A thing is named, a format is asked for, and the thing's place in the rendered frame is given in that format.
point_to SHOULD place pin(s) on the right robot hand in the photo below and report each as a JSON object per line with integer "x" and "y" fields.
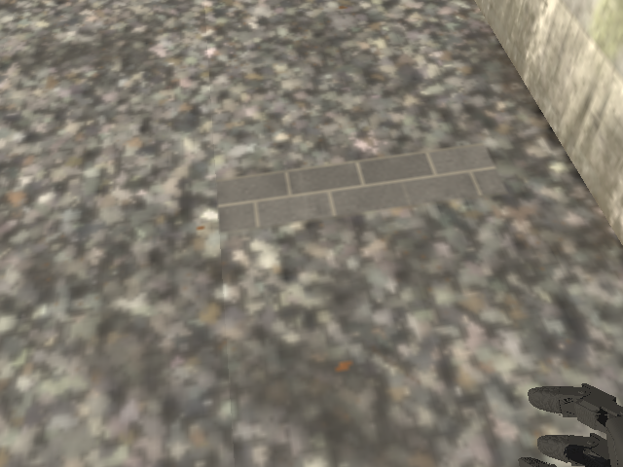
{"x": 592, "y": 407}

